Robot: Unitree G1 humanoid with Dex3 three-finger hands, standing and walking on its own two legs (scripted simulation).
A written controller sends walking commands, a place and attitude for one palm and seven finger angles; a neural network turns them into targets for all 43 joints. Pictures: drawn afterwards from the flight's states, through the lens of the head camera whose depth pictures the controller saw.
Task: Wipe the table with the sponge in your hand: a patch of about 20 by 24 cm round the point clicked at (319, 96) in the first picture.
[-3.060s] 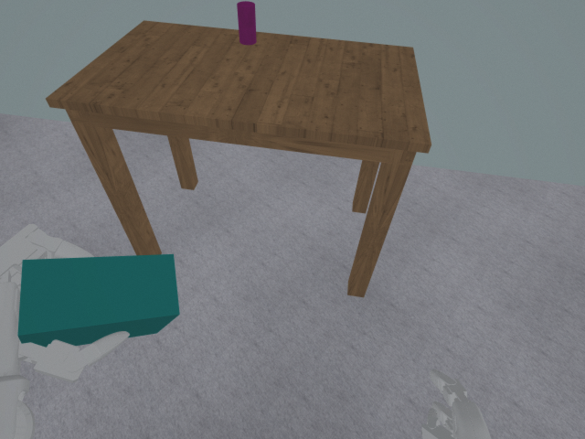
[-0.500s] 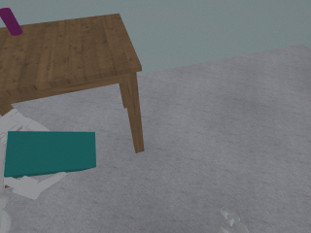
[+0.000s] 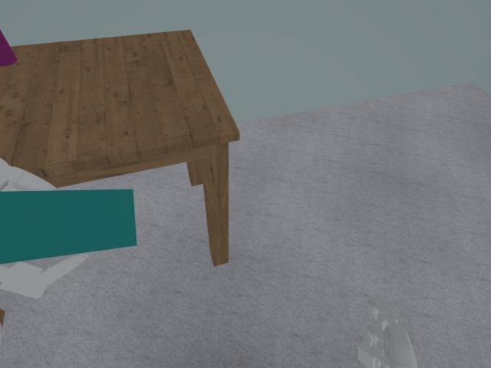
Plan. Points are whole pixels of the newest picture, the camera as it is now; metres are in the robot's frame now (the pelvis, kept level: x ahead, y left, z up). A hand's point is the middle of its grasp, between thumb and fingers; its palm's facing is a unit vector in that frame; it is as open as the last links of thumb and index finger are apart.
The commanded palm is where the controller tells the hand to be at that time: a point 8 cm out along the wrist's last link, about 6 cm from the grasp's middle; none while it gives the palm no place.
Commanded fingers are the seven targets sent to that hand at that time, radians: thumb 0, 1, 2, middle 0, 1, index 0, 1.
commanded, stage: take the last steps up to it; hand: left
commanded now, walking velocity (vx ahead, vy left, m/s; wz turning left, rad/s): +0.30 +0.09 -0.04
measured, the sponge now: (83, 224) +0.24 +0.21 +0.17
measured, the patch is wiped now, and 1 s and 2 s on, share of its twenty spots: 0.00 0.00 0.00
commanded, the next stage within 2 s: come to a stop and stand still in 0.74 s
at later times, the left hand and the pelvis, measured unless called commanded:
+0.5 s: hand (97, 169) +0.33 +0.23 +0.17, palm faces +0.36 -0.79 -0.51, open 10.3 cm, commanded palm +0.26 +0.27 +0.19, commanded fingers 0.00 0.10 1.30 -1.20 -1.60 -1.20 -1.60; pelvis +0.11 -0.01 +0.02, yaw +0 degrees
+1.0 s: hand (90, 113) +0.41 +0.25 +0.20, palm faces +0.34 -0.84 -0.43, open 10.3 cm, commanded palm +0.36 +0.31 +0.19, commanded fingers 0.00 0.10 1.30 -1.20 -1.60 -1.20 -1.60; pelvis +0.19 +0.03 +0.01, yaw -1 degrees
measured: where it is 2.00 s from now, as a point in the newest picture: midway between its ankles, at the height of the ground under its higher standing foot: outside the picture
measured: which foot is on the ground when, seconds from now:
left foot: down 0.00-0.26, up 0.28-0.70, down 0.72-1.00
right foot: up 0.00-0.22, down 0.24-0.74, up 0.76-1.00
